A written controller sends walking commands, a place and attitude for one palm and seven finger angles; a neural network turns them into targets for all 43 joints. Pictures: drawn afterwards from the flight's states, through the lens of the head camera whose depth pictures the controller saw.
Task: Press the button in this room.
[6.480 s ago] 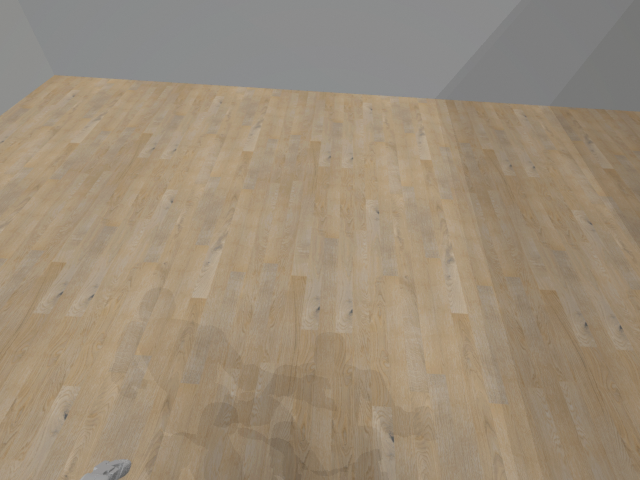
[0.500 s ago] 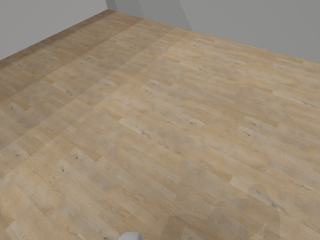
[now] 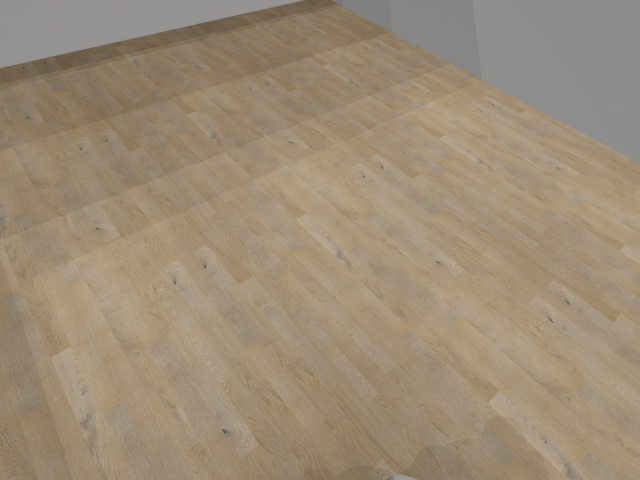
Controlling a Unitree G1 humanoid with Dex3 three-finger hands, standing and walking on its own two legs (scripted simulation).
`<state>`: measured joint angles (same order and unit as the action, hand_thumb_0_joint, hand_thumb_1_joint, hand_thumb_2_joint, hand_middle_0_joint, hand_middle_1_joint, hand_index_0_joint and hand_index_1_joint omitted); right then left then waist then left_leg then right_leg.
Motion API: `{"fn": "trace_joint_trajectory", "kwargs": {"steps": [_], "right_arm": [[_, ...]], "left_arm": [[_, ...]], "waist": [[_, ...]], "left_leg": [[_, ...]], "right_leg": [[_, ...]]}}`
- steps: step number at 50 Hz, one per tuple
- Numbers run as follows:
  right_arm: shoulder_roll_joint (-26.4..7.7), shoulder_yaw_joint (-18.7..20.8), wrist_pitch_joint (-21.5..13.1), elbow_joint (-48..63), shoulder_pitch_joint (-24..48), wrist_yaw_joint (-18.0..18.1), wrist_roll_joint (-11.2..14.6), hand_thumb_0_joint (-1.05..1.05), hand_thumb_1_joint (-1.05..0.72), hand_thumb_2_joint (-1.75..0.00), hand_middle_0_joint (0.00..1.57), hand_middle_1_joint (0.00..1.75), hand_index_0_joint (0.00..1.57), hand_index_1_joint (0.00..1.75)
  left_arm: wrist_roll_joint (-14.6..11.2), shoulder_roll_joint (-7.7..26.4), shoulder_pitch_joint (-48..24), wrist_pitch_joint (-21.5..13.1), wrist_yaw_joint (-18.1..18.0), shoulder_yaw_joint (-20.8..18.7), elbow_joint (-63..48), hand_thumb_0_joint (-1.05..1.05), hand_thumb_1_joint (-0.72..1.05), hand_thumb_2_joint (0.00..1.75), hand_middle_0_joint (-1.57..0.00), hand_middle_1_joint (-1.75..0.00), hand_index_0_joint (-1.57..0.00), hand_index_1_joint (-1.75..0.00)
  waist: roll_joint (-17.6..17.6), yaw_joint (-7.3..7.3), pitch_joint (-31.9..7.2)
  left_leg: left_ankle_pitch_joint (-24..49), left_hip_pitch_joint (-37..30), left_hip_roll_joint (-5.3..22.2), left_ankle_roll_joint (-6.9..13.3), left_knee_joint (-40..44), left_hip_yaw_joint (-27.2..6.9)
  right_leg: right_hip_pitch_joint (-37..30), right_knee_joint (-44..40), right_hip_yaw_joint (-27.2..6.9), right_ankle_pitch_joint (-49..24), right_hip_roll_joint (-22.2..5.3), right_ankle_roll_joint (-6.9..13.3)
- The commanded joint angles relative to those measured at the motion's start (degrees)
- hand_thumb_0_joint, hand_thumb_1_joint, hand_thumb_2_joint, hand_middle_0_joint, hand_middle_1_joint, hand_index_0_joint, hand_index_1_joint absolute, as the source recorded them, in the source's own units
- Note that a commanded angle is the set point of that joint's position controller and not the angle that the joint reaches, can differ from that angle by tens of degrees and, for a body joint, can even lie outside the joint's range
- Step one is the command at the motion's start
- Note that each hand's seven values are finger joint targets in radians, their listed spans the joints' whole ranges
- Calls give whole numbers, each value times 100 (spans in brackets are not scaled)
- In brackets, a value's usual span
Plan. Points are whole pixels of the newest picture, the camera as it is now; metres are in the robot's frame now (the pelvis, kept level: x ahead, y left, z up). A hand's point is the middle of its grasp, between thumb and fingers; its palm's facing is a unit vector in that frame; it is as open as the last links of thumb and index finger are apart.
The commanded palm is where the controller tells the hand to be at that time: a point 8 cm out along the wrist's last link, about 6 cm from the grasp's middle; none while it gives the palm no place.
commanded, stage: turn or walk to find it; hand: left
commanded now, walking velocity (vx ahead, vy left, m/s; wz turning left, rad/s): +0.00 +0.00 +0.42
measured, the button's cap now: out of the picture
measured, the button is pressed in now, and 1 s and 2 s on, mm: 0 0 0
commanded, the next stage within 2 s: none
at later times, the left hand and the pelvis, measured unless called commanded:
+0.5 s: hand out of the picture +0.01 +0.13 -0.14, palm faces +0.24 -0.93 -0.28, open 7.4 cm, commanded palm none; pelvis -0.03 -0.07 +0.00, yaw +13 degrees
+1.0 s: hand out of the picture -0.13 +0.19 -0.18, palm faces +0.48 -0.85 -0.23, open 7.4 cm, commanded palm none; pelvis -0.08 -0.02 +0.00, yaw +25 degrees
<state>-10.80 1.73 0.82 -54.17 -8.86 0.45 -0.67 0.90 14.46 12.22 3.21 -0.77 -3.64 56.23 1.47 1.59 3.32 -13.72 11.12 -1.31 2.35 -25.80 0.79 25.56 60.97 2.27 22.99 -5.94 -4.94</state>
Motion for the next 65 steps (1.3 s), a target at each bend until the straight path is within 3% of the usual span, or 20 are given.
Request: {"fn": "trace_joint_trajectory", "kwargs": {"steps": [1,5,9,10,11,12,13,15,18,33,37,38,39,40,41,43,46,60,64,65], "right_arm": [[-1189,347,-43,192,-487,71,-41,0,-90,-90,20,30,20,30],[-1203,386,10,229,-456,53,-88,0,-90,-90,20,30,20,30],[-1187,421,40,311,-201,27,-63,0,-90,-90,20,30,20,30],[-1048,415,38,327,-212,6,-22,0,-90,-90,20,30,20,30],[-669,367,38,390,-342,-35,36,0,-90,-90,20,30,20,30],[-611,365,68,542,-190,-24,0,0,-90,-90,20,30,20,30],[-872,446,158,440,-275,-39,-45,0,-90,-90,20,30,20,30],[-839,487,276,184,-469,-98,-90,0,-90,-90,20,30,20,30],[-659,431,281,-49,-851,-145,-90,0,-90,-90,20,30,20,30],[-489,230,157,134,-10,-100,27,0,-90,-90,20,30,20,30],[-568,238,78,28,-476,-77,29,0,-90,-90,20,30,20,30],[-813,282,34,-12,-669,-82,16,0,-90,-90,20,30,20,30],[-1354,405,5,46,-742,-60,-42,0,-90,-90,20,30,20,30],[-1638,460,53,23,-870,-20,-55,0,-90,-90,20,30,20,30],[-1521,420,54,-4,-731,7,-64,0,-90,-90,20,30,20,30],[-1239,322,25,123,-155,81,-63,0,-90,-90,20,30,20,30],[-1139,267,-48,189,-87,91,-21,0,-90,-90,20,30,20,30],[-1204,408,11,150,-566,67,-90,0,-90,-90,20,30,20,30],[-1091,426,33,200,-419,29,-32,0,-90,-90,20,30,20,30],[-862,399,28,214,-486,-3,16,0,-90,-90,20,30,20,30]], "left_arm": [[-14,330,-234,-116,-35,-69,-540,0,90,90,-20,-30,-20,-30],[-41,210,-399,-142,-49,-35,-693,0,90,90,-20,-30,-20,-30],[-68,255,209,-234,-68,-67,-576,0,90,90,-20,-30,-20,-30],[-42,408,393,-289,-83,-100,-531,0,90,90,-20,-30,-20,-30],[48,898,532,-354,-131,-189,-536,0,90,90,-20,-30,-20,-30],[65,1228,540,-346,-139,-228,-607,0,90,90,-20,-30,-20,-30],[19,1096,310,-315,-147,-198,-704,0,90,90,-20,-30,-20,-30],[4,765,-417,-313,-141,-155,-891,0,90,90,-20,-30,-20,-30],[-9,446,-469,-389,-125,-41,-868,0,90,90,-20,-30,-20,-30],[106,833,611,-348,-132,-178,-283,0,90,90,-20,-30,-20,-30],[40,829,389,-287,-100,-190,-219,0,90,90,-20,-30,-20,-30],[-9,706,342,-241,-86,-160,-259,0,90,90,-20,-30,-20,-30],[-51,357,334,-195,-52,-98,-437,0,90,90,-20,-30,-20,-30],[6,249,-43,-136,-60,-14,-608,0,90,90,-20,-30,-20,-30],[27,366,-216,-85,-55,-32,-611,0,90,90,-20,-30,-20,-30],[45,403,-159,-56,-23,-89,-431,0,90,90,-20,-30,-20,-30],[29,391,111,-113,21,-86,-266,0,90,90,-20,-30,-20,-30],[-55,182,-477,-159,-67,-19,-675,0,90,90,-20,-30,-20,-30],[-71,293,92,-255,-98,-59,-549,0,90,90,-20,-30,-20,-30],[-31,567,242,-310,-133,-101,-515,0,90,90,-20,-30,-20,-30]], "waist": [[-916,-318,-396],[-1040,-354,-370],[-925,-17,-574],[-561,54,-680],[836,114,-773],[1699,186,-514],[1070,84,-467],[934,-228,138],[687,-372,91],[926,174,-518],[678,-181,-665],[20,-338,-697],[-1636,-396,-523],[-1789,-541,-367],[-1286,-484,-202],[-1329,-274,118],[-806,-154,-115],[-1002,-346,-510],[-759,-50,-761],[-147,16,-835]], "left_leg": [[2824,-657,1483,737,629,-1395],[2559,-284,1435,766,521,-1721],[2012,464,1157,502,65,-1775],[1318,905,827,219,-284,-1580],[-266,1910,192,-165,-1291,-913],[-1960,2277,-261,-388,-2599,-386],[-1773,1992,-32,-349,-3551,-658],[-1122,2010,123,-378,-4374,-651],[-450,2018,212,-536,-4567,-413],[-1424,1220,373,-559,-1827,253],[-162,-21,313,-421,-207,438],[356,-677,608,-294,342,16],[1249,-1050,1938,271,805,-1841],[1963,-589,2543,815,1050,-2252],[1417,-122,2423,893,1107,-1921],[1363,68,1842,688,1043,-1533],[2259,-302,1476,576,852,-1112],[2541,-324,1409,804,496,-2080],[1814,531,948,386,31,-1960],[857,1302,609,83,-463,-1641]], "right_leg": [[355,-421,-95,117,41,-71],[-178,-1428,-35,313,220,7],[-1508,-3128,72,-771,370,94],[-2159,-3861,-85,-1281,154,139],[-2909,-4386,-1251,-1276,-1043,483],[-2314,-4619,-2284,-1715,-2171,1116],[-1514,-4780,-1987,-878,-2126,1343],[-688,-5079,-1488,292,-1563,1074],[-1028,-4719,-424,-931,-1057,879],[-2180,-4006,-120,-2927,-1637,1382],[-1548,-3323,402,-2543,-1448,915],[-866,-2698,688,-1758,-1170,609],[504,-1559,1003,213,-382,148],[667,-642,557,1299,-134,106],[473,-251,199,1042,-220,163],[646,143,11,403,-182,110],[579,266,-10,-118,-76,27],[-329,-1715,-87,283,328,40],[-1853,-3707,-1,-1095,366,141],[-2692,-4202,-564,-1283,-269,292]]}}
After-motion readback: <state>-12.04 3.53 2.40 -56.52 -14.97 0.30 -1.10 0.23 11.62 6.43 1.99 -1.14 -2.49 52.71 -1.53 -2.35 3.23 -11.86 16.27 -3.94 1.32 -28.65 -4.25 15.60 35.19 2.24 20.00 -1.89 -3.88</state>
